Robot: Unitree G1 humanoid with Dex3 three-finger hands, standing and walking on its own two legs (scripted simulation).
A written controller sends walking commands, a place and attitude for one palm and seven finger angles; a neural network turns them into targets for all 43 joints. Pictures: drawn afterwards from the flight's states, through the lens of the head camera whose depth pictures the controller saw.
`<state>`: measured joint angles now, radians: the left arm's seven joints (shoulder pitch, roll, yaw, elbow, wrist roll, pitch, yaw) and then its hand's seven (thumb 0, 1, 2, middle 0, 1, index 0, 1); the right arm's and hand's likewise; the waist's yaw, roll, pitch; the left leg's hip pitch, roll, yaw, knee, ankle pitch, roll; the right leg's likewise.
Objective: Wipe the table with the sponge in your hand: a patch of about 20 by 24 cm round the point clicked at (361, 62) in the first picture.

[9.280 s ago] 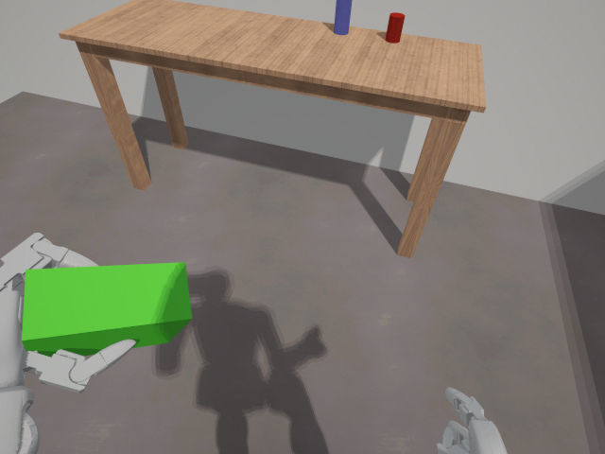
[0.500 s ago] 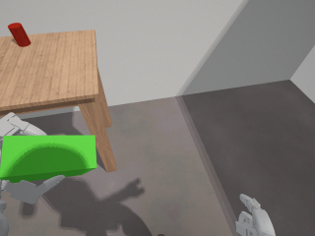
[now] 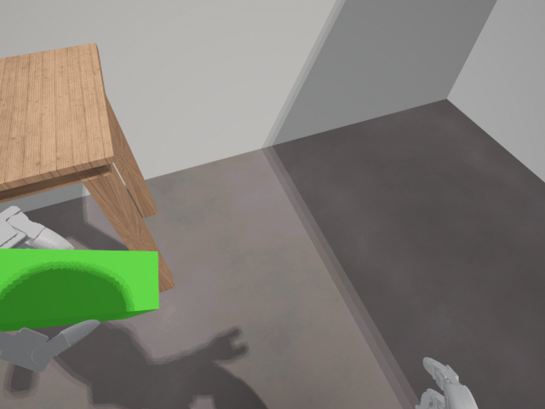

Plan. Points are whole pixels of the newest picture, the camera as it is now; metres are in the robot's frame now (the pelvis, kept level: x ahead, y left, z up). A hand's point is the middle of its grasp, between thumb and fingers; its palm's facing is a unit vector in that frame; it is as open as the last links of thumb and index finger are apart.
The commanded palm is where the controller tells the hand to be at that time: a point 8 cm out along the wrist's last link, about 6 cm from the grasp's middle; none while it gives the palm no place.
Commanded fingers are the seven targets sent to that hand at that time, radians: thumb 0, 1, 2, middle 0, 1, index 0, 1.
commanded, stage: take the last steps up to it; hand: left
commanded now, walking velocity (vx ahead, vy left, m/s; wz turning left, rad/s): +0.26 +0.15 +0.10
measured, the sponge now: (99, 289) +0.23 +0.19 +0.13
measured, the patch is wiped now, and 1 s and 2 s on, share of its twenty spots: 0.00 0.00 0.00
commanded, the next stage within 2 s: come to a stop and stand still in 1.02 s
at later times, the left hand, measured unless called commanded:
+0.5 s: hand (11, 268) +0.24 +0.27 +0.16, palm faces +0.39 -0.78 -0.49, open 10.2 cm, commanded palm +0.18 +0.32 +0.17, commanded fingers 0.00 0.10 1.30 -1.20 -1.60 -1.20 -1.60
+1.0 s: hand out of the picture +0.33 +0.33 +0.17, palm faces +0.38 -0.75 -0.55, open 10.2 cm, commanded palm +0.27 +0.38 +0.17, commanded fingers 0.00 0.10 1.30 -1.20 -1.60 -1.20 -1.60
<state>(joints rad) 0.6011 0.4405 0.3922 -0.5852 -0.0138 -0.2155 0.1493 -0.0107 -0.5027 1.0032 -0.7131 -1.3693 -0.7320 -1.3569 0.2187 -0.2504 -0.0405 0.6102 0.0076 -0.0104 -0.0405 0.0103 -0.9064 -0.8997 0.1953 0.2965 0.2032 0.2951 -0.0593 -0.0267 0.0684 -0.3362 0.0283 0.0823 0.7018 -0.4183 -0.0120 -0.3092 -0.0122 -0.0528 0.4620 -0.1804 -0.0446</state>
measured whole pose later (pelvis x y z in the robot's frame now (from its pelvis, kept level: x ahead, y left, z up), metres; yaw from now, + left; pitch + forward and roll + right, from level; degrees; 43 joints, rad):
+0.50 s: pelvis +0.04 +0.03 +0.00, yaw +3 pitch +1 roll +2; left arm 0.49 0.36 0.35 -0.46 0.00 -0.26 0.13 -0.01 -0.50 1.00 -0.72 -1.37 -0.73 -1.36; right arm 0.17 -0.18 0.00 0.64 0.00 -0.02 -0.03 0.01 -0.90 -0.90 0.20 0.30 0.21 0.30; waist -0.01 0.01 0.06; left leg -0.48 0.06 0.06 0.98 -0.35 -0.02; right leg -0.24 -0.09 -0.15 0.51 -0.28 -0.01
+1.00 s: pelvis +0.13 +0.09 -0.02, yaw +3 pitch +0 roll +0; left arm 0.51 0.41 0.37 -0.53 -0.02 -0.22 0.14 -0.01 -0.50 1.00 -0.72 -1.37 -0.74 -1.35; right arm 0.19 -0.17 0.00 0.62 0.01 -0.06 -0.04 0.01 -0.90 -0.90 0.20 0.30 0.21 0.30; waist -0.02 0.07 0.07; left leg -0.31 0.06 0.13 0.78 -0.42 0.00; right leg -0.32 -0.04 -0.21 0.63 -0.29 -0.06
